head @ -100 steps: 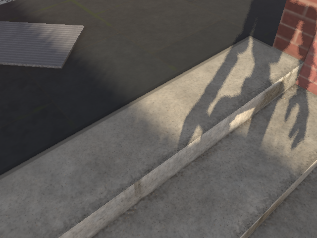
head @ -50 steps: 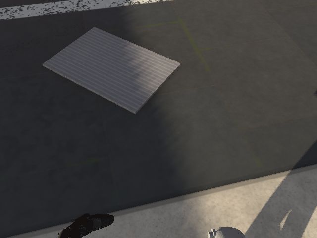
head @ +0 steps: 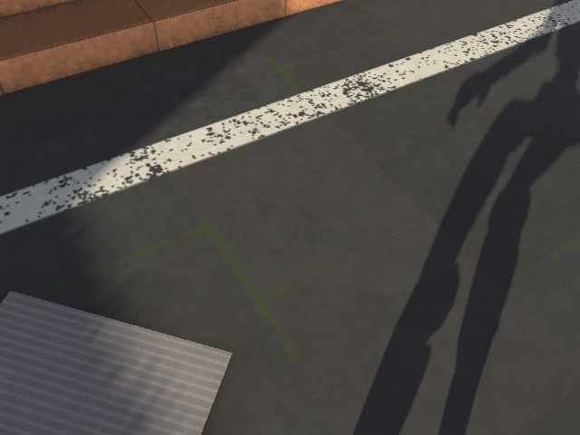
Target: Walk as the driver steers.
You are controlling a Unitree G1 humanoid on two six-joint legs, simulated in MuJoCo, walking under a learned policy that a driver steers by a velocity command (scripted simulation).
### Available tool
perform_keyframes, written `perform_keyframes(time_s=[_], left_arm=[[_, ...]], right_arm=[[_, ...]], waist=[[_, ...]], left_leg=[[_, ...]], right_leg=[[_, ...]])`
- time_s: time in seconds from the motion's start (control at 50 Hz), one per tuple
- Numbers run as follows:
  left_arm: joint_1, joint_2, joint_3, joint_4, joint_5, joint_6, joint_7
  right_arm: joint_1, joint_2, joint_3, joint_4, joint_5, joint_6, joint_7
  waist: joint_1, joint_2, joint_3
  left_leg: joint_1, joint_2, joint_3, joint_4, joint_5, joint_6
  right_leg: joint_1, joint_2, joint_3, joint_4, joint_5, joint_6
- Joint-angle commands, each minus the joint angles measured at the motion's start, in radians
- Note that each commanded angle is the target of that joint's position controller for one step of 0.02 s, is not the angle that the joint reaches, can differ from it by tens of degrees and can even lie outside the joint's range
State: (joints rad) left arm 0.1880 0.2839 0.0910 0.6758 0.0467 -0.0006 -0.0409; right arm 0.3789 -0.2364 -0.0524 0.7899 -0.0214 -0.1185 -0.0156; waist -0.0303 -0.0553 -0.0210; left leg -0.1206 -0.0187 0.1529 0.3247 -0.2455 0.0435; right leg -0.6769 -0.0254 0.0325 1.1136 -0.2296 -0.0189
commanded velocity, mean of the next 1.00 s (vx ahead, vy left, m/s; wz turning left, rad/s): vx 0.10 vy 0.00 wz -0.59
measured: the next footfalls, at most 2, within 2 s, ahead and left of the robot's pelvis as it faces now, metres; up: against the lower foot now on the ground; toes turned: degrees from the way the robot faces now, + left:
right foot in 0.20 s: +0.27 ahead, -0.11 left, +0.00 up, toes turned -9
left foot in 0.78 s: +0.28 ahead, +0.07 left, +0.00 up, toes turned -33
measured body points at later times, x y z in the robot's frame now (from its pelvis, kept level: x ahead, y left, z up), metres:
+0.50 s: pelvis +0.16 -0.04 -0.01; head +0.19 -0.07 +0.44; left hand +0.32 +0.20 -0.12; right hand +0.23 -0.32 -0.13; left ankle +0.24 +0.12 -0.67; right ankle +0.23 -0.10 -0.74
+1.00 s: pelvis +0.20 +0.01 +0.00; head +0.23 +0.02 +0.45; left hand +0.45 +0.19 -0.13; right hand +0.15 -0.29 -0.08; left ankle +0.25 +0.09 -0.74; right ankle +0.11 -0.09 -0.66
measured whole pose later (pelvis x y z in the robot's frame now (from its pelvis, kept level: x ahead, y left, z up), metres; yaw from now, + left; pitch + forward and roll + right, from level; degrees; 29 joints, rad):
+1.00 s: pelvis +0.20 +0.01 +0.00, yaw -36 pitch +1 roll -1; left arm 0.26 0.33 0.10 0.72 0.02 0.07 -0.03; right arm 0.21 -0.25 -0.03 0.68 -0.02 0.01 -0.04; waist 0.01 -0.06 0.03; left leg -0.20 0.00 0.05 0.43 -0.24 0.04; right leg -0.52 0.10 0.10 1.13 -0.39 0.04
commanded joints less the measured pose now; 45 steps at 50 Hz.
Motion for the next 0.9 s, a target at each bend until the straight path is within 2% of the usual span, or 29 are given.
perform_keyframes(time_s=[0.02, 0.06, 0.12, 0.16, 0.18, 0.2, 0.22, 0.24, 0.26, 0.28, 0.3, 0.32, 0.34, 0.4, 0.44, 0.5, 0.54, 0.66, 0.7, 0.74, 0.76, 0.78, 0.8, 0.82, 0.84, 0.86, 0.88, 0.9], left_arm=[[-0.026, -0.015, -0.019, -0.073, -0.003, -0.007, -0.015], [-0.082, -0.032, -0.032, -0.086, -0.009, -0.013, -0.026], [-0.090, -0.008, -0.027, -0.099, -0.002, -0.018, -0.033], [-0.007, 0.024, -0.013, -0.088, 0.009, -0.025, -0.019], [0.099, 0.040, -0.002, -0.061, 0.016, -0.035, -0.010], [0.197, 0.080, 0.014, -0.036, 0.025, -0.046, 0.006], [0.192, 0.174, 0.031, -0.053, 0.012, -0.053, 0.021], [0.215, 0.256, 0.055, -0.081, -0.030, -0.043, 0.026], [0.176, 0.207, 0.051, -0.097, -0.052, -0.020, 0.039], [0.114, 0.147, 0.032, -0.094, -0.053, -0.008, 0.047], [0.082, 0.099, 0.014, -0.084, -0.050, -0.002, 0.049], [0.067, 0.078, 0.007, -0.079, -0.053, 0.000, 0.051], [0.057, 0.069, 0.003, -0.075, -0.047, 0.002, 0.049], [0.062, 0.110, 0.014, -0.062, -0.027, -0.008, 0.041], [0.071, 0.123, 0.020, -0.057, -0.028, -0.004, 0.043], [0.090, 0.125, 0.023, -0.054, -0.031, 0.013, 0.045], [0.103, 0.127, 0.027, -0.052, -0.031, 0.022, 0.046], [0.122, 0.137, 0.034, -0.046, -0.018, 0.032, 0.039], [0.110, 0.140, 0.036, -0.046, -0.014, 0.036, 0.032], [0.088, 0.138, 0.035, -0.046, -0.019, 0.039, 0.028], [0.073, 0.134, 0.034, -0.046, -0.031, 0.039, 0.030], [0.089, 0.100, 0.026, -0.048, -0.043, 0.035, 0.036], [0.122, 0.048, 0.015, -0.065, -0.060, 0.031, 0.041], [0.084, 0.134, 0.037, -0.065, -0.021, 0.023, 0.047], [0.062, 0.164, 0.047, -0.054, -0.003, 0.022, 0.041], [0.093, 0.146, 0.044, -0.035, -0.005, 0.027, 0.032], [0.129, 0.133, 0.041, -0.018, -0.007, 0.039, 0.023], [0.151, 0.127, 0.038, -0.004, -0.012, 0.049, 0.014]], right_arm=[[-0.068, -0.089, -0.011, -0.048, 0.002, -0.012, 0.002], [-0.060, -0.112, -0.016, -0.033, 0.007, -0.005, 0.000], [-0.024, -0.153, -0.028, -0.008, 0.014, 0.014, -0.010], [-0.024, -0.184, -0.040, -0.005, 0.018, 0.030, -0.021], [-0.032, -0.195, -0.044, -0.012, 0.023, 0.041, -0.024], [-0.022, -0.189, -0.044, -0.023, 0.026, 0.046, -0.020], [0.045, -0.067, -0.019, -0.066, 0.007, 0.056, -0.009], [0.107, -0.095, -0.019, -0.097, 0.020, 0.078, -0.009], [0.048, -0.119, -0.022, -0.088, -0.002, 0.089, -0.009], [-0.029, -0.113, -0.019, -0.104, 0.000, 0.090, -0.009], [-0.064, -0.106, -0.017, -0.108, -0.011, 0.091, -0.011], [-0.058, -0.105, -0.016, -0.112, -0.020, 0.106, -0.010], [-0.036, -0.105, -0.017, -0.101, -0.025, 0.126, -0.009], [-0.040, -0.086, -0.010, -0.094, -0.020, 0.148, -0.008], [-0.083, -0.085, -0.009, -0.106, -0.019, 0.153, -0.011], [-0.159, -0.095, -0.012, -0.128, -0.016, 0.162, -0.014], [-0.194, -0.097, -0.012, -0.138, -0.012, 0.163, -0.015], [-0.228, -0.095, -0.005, -0.152, 0.005, 0.146, -0.020], [-0.206, -0.098, -0.003, -0.151, 0.018, 0.137, -0.022], [-0.142, -0.102, -0.004, -0.137, 0.025, 0.126, -0.029], [-0.093, -0.108, -0.007, -0.124, 0.021, 0.120, -0.037], [-0.087, -0.163, -0.020, -0.123, 0.012, 0.114, -0.047], [-0.118, -0.264, -0.039, -0.157, -0.004, 0.116, -0.049], [-0.205, -0.272, -0.041, -0.176, -0.017, 0.120, -0.042], [-0.207, -0.198, -0.026, -0.173, -0.011, 0.119, -0.036], [-0.243, -0.152, -0.012, -0.172, -0.004, 0.116, -0.030], [-0.264, -0.140, -0.008, -0.179, -0.001, 0.115, -0.026], [-0.268, -0.134, -0.005, -0.186, -0.001, 0.116, -0.027]], waist=[[0.049, 0.144, 0.078], [0.027, 0.158, 0.077], [0.017, 0.164, 0.045], [0.050, 0.169, -0.005], [0.097, 0.142, -0.061], [0.144, 0.068, -0.131], [0.072, -0.119, -0.207], [0.083, -0.189, -0.407], [0.097, -0.014, -0.378], [0.080, 0.020, -0.237], [0.045, 0.062, -0.138], [0.019, 0.037, -0.096], [0.003, 0.025, -0.089], [-0.005, 0.030, -0.112], [0.009, 0.012, -0.108], [0.040, -0.025, -0.081], [0.056, -0.042, -0.058], [0.078, -0.068, -0.030], [0.070, -0.081, -0.030], [0.036, -0.086, -0.029], [0.004, -0.074, -0.025], [0.012, 0.006, -0.025], [0.035, 0.224, -0.056], [0.033, 0.242, 0.039], [0.045, 0.157, 0.040], [0.077, 0.133, 0.038], [0.093, 0.154, 0.022], [0.090, 0.190, 0.012]], left_leg=[[-0.024, 0.226, -0.063, -0.116, 0.594, 0.090], [-0.039, 0.204, 0.009, -0.096, 0.647, 0.066], [0.051, 0.235, 0.032, 0.001, 0.789, 0.047], [0.089, 0.247, 0.047, 0.178, 0.928, 0.035], [0.071, 0.234, 0.057, 0.348, 0.870, 0.022], [-0.028, 0.186, 0.070, 0.588, 0.617, -0.013], [-0.296, 0.087, 0.073, 0.897, -0.311, -0.043], [-0.481, -0.036, -0.101, 1.168, -0.466, -0.072], [-0.523, 0.028, -0.189, 1.173, -0.343, -0.069], [-0.543, 0.049, -0.183, 1.127, -0.257, -0.071], [-0.531, 0.075, -0.187, 1.042, -0.213, -0.074], [-0.485, 0.087, -0.194, 0.976, -0.198, -0.077], [-0.433, 0.085, -0.190, 0.937, -0.184, -0.078], [-0.390, 0.064, -0.189, 0.858, -0.145, -0.079], [-0.413, 0.061, -0.198, 0.806, -0.115, -0.082], [-0.456, 0.054, -0.219, 0.731, -0.087, -0.088], [-0.474, 0.046, -0.231, 0.679, -0.086, -0.089], [-0.378, -0.012, -0.234, 0.492, -0.158, -0.061], [-0.294, -0.041, -0.227, 0.399, -0.183, -0.041], [-0.162, -0.066, -0.217, 0.228, -0.154, -0.018], [-0.058, -0.059, -0.213, 0.073, -0.072, -0.007], [0.044, 0.051, -0.299, -0.034, -0.074, 0.016], [0.102, 0.326, -0.586, -0.114, -0.206, 0.106], [-0.058, 0.425, -0.674, -0.137, -0.066, 0.187], [-0.112, 0.383, -0.580, -0.095, 0.079, 0.197], [-0.132, 0.307, -0.463, -0.064, 0.185, 0.165], [-0.112, 0.254, -0.377, -0.044, 0.257, 0.140], [-0.087, 0.231, -0.324, -0.029, 0.335, 0.136]], right_leg=[[-0.013, -0.017, -0.031, -0.170, 0.128, 0.007], [0.096, -0.003, -0.087, -0.350, 0.206, -0.013], [0.181, 0.032, -0.138, -0.457, 0.183, -0.058], [0.274, 0.083, -0.156, -0.498, 0.107, -0.096], [0.392, 0.110, -0.144, -0.577, 0.137, -0.117], [0.557, 0.082, -0.084, -0.658, 0.292, -0.147], [0.780, -0.208, 0.214, -0.525, 0.867, -0.203], [0.957, -0.391, 0.599, -0.592, 1.066, -0.413], [0.883, -0.341, 0.526, -0.655, 0.872, -0.390], [0.741, -0.293, 0.436, -0.693, 0.720, -0.359], [0.620, -0.228, 0.381, -0.731, 0.629, -0.303], [0.527, -0.181, 0.334, -0.757, 0.595, -0.271], [0.464, -0.153, 0.303, -0.776, 0.567, -0.246], [0.404, -0.113, 0.287, -0.790, 0.504, -0.216], [0.393, -0.098, 0.309, -0.811, 0.348, -0.201], [0.401, -0.081, 0.376, -0.854, 0.045, -0.182], [0.418, -0.078, 0.423, -0.872, -0.090, -0.180], [0.435, -0.062, 0.500, -0.847, -0.092, -0.188], [0.417, -0.053, 0.524, -0.836, -0.041, -0.181], [0.376, -0.034, 0.545, -0.823, -0.003, -0.150], [0.327, -0.002, 0.532, -0.805, -0.059, -0.110], [0.240, 0.063, 0.475, -0.735, -0.218, -0.049], [0.122, 0.196, 0.271, -0.473, -0.327, 0.010], [0.031, 0.233, 0.104, -0.262, -0.319, 0.021], [0.099, 0.162, 0.117, -0.127, -0.266, 0.025], [0.129, 0.162, 0.111, -0.049, -0.210, 0.025], [0.136, 0.161, 0.097, 0.025, -0.174, 0.031], [0.122, 0.159, 0.074, 0.088, -0.165, 0.040]])
Keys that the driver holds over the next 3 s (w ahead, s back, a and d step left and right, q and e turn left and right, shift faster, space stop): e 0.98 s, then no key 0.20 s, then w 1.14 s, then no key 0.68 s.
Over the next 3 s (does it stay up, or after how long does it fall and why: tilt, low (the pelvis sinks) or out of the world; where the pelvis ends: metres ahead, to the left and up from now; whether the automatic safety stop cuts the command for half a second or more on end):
stays up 0.70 -0.40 -0.01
